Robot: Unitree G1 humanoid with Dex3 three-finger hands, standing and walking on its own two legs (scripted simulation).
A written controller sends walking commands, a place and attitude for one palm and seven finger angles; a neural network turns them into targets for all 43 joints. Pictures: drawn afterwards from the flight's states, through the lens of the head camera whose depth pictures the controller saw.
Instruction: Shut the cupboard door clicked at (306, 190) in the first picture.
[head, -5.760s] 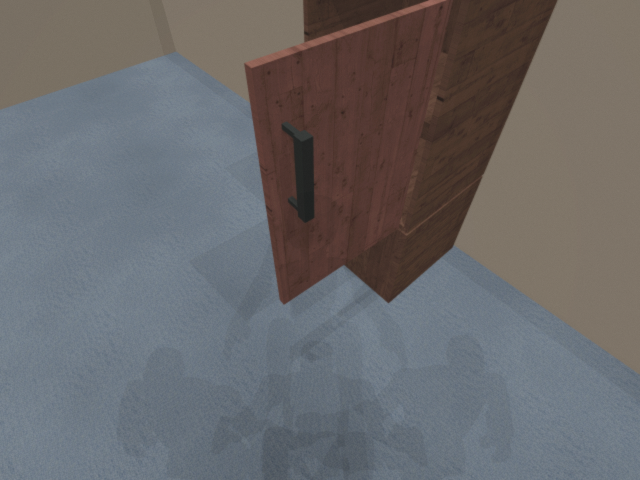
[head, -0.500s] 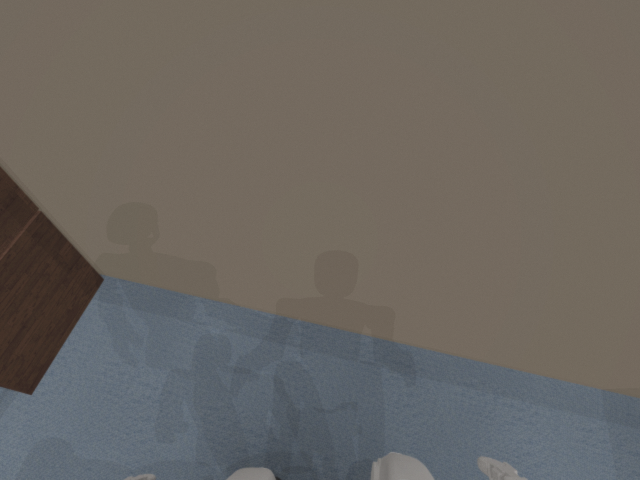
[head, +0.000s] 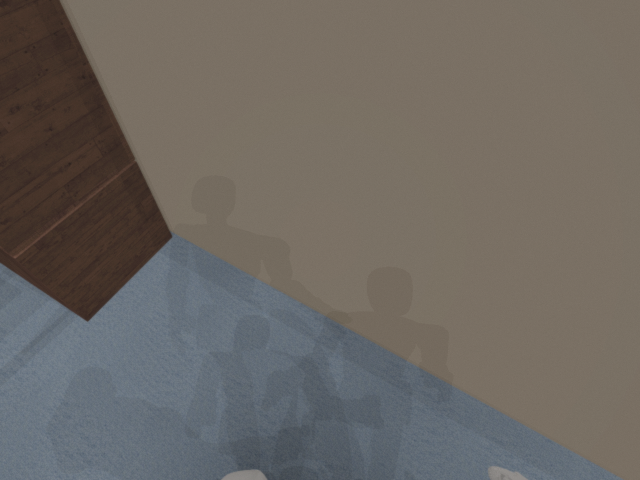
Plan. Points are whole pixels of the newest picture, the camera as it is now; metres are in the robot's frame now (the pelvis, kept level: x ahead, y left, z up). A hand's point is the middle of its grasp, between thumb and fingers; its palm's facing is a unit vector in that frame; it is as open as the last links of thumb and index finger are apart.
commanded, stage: turn to face it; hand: left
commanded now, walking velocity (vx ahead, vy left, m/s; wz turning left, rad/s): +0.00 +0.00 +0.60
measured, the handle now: out of the picture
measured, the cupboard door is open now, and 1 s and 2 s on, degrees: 87 87 87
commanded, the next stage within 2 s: take the last steps up to it in 1.52 s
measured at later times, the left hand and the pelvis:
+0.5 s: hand out of the picture +0.02 +0.16 -0.14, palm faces +0.30 -0.92 -0.26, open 7.4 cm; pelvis +0.01 -0.05 +0.02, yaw +19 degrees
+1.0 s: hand out of the picture +0.00 +0.18 -0.14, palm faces +0.57 -0.76 -0.31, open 7.4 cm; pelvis +0.04 -0.07 +0.00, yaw +37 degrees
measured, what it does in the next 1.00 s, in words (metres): steps on the spot, turning left: right foot, then left foot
